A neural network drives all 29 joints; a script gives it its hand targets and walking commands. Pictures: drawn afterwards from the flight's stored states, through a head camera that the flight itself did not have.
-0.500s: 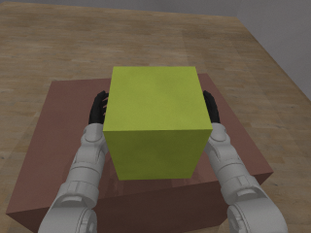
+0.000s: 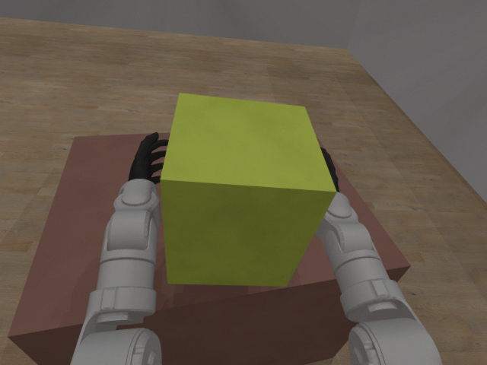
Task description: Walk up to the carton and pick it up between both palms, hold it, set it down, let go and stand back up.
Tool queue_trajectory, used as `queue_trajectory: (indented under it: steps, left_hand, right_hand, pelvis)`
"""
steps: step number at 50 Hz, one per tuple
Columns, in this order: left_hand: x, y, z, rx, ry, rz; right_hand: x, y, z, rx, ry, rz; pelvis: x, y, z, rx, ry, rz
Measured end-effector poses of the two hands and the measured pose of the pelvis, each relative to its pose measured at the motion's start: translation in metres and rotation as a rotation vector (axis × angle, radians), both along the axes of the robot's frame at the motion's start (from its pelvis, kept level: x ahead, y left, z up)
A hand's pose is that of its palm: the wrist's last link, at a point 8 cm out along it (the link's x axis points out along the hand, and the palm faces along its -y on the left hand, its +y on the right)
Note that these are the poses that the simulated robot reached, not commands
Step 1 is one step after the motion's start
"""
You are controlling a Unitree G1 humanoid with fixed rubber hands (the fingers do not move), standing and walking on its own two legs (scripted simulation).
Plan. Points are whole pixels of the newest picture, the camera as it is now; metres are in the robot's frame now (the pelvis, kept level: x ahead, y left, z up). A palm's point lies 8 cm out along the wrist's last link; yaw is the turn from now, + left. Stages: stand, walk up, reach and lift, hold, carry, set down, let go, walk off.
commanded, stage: reach and lift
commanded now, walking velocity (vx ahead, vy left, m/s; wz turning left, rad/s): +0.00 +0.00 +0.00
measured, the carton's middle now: (236, 195) +0.38 -0.01 +0.13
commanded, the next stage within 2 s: hold in 1.10 s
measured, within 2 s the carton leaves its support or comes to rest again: neither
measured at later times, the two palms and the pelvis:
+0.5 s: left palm (140, 167) +0.38 +0.14 +0.18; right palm (326, 170) +0.38 -0.16 +0.18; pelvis +0.01 -0.01 +0.00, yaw +0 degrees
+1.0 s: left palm (138, 157) +0.38 +0.14 +0.20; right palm (329, 166) +0.38 -0.16 +0.19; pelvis +0.01 -0.01 +0.00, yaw +0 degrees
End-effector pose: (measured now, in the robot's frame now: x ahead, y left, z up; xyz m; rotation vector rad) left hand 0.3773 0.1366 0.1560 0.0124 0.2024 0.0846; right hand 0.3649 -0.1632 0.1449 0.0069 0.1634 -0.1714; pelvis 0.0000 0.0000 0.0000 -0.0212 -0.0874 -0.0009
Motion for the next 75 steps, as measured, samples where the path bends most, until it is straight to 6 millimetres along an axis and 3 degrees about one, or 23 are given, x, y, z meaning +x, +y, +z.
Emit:
queue_trajectory:
  steps: [7, 21, 32, 56, 75]
  left_hand:
    - [0.000, 0.000, 0.004, -0.002, 0.013, 0.010]
    - [0.008, 0.002, 0.022, -0.006, -0.003, 0.025]
    - [0.005, 0.001, 0.021, -0.003, -0.010, 0.011]
    - [0.006, 0.003, 0.045, -0.003, -0.021, 0.007]
    - [-0.013, 0.012, 0.059, -0.013, -0.037, 0.042]
  right_hand:
    - [0.001, 0.000, 0.001, 0.016, 0.011, 0.003]
    - [0.017, 0.001, 0.032, 0.007, -0.006, 0.023]
    - [0.012, 0.000, 0.028, 0.018, -0.014, 0.015]
    - [0.012, 0.002, 0.048, 0.027, -0.025, 0.010]
    - [0.003, 0.011, 0.064, 0.043, -0.040, 0.040]
  pelvis:
    - [-0.004, 0.000, -0.001, 0.001, 0.025, -0.007]
    - [0.005, -0.006, 0.000, 0.002, 0.022, 0.001]
    - [0.013, -0.006, 0.000, -0.001, 0.004, 0.009]
    - [0.007, -0.006, 0.000, 0.002, -0.003, -0.002]
    - [0.004, -0.007, 0.000, 0.001, -0.024, 0.001]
